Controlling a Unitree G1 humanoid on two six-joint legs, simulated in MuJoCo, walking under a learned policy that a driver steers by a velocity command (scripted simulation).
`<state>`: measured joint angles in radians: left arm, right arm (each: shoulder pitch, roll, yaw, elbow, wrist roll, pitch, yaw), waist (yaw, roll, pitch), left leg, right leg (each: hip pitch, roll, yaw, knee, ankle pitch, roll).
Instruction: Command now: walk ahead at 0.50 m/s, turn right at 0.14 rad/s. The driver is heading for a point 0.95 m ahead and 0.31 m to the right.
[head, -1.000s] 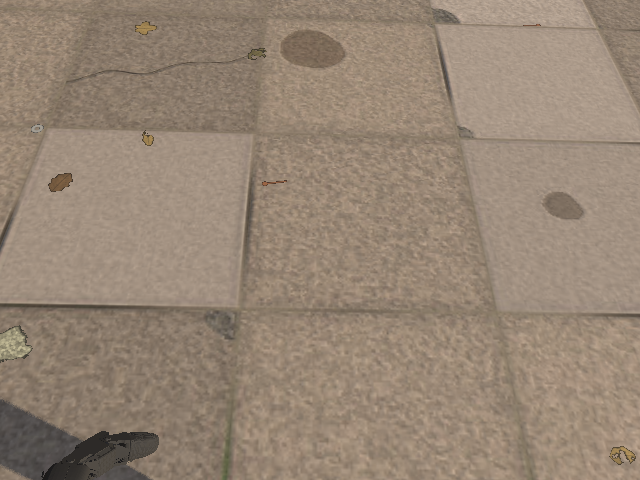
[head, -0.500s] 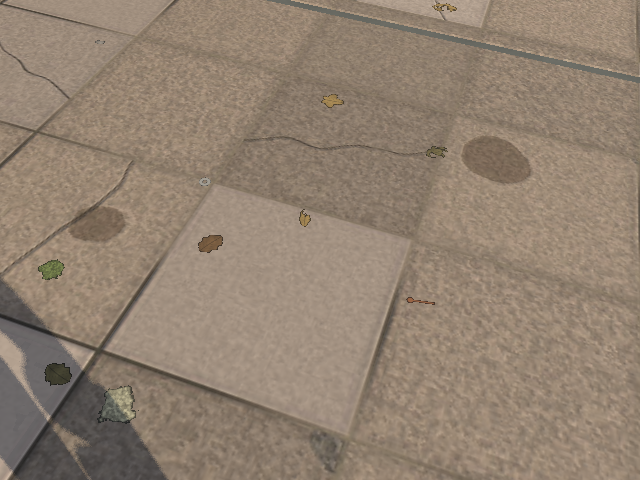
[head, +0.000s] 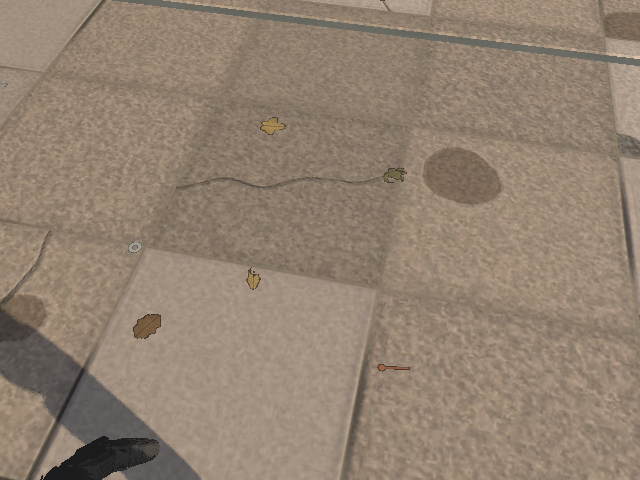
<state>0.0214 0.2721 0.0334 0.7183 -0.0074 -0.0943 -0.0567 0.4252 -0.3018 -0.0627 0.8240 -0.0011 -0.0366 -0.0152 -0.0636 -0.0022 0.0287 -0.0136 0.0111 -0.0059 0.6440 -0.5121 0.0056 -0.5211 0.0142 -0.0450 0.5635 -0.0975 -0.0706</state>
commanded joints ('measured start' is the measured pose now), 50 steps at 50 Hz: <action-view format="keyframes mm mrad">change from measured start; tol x32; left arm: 1 348 200 64 34 -22 7 7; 44 -21 71 40 -186 -16 68 -2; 50 373 351 134 -125 -27 77 31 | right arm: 1 49 -98 -3 -95 14 -54 10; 18 -455 -62 2 -247 10 -81 26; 25 -32 -198 -60 -160 -6 -74 20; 50 -70 -41 -1 -136 -15 -57 10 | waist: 1 155 -201 -359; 22 49 -102 -75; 25 -13 302 -339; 44 -6 62 54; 50 114 -301 -387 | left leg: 1 -703 -28 -126 688 -48 4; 22 -218 10 -61 -229 446 3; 25 374 428 -757 -321 30 243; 31 -96 245 -212 -459 361 162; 43 30 272 120 -473 586 132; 47 70 258 206 -150 1126 86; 48 -47 219 234 76 1101 53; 50 -701 -47 47 717 -100 -41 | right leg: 1 891 -350 805 -268 -344 -250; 9 301 -191 360 -397 61 -224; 20 362 -172 417 -233 -40 -121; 26 -299 -23 209 708 -410 48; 44 -126 -91 20 89 20 20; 48 410 58 -61 -5 -39 -91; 50 941 -342 838 -196 -281 -365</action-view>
